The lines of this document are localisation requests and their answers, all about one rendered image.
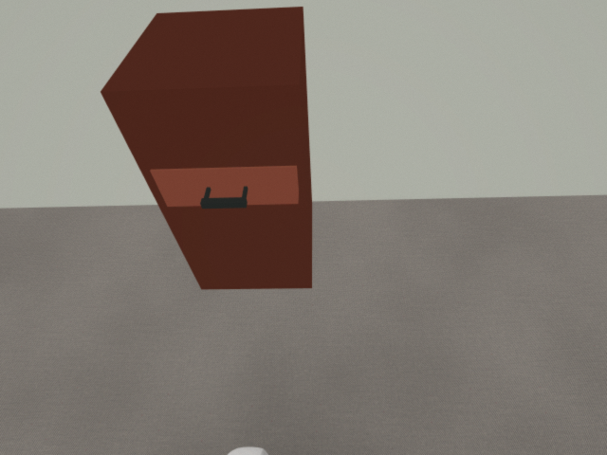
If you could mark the drawer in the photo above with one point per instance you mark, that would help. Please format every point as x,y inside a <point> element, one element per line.
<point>269,185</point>

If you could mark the cabinet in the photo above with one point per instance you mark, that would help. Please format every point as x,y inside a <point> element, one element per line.
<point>220,89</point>

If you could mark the handle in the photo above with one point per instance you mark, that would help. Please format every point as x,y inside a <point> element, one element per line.
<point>224,203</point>

